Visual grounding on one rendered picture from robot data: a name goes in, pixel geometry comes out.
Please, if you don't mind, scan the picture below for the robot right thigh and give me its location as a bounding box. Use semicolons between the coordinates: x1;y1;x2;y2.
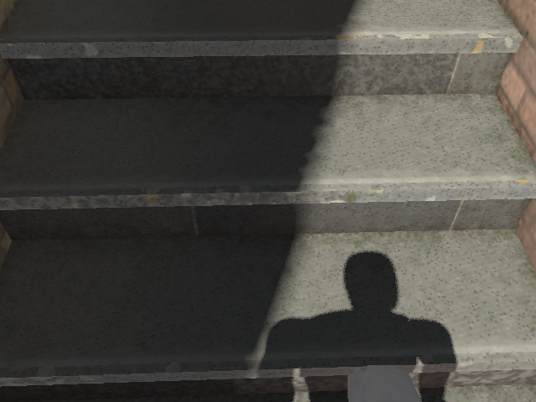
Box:
348;365;422;402

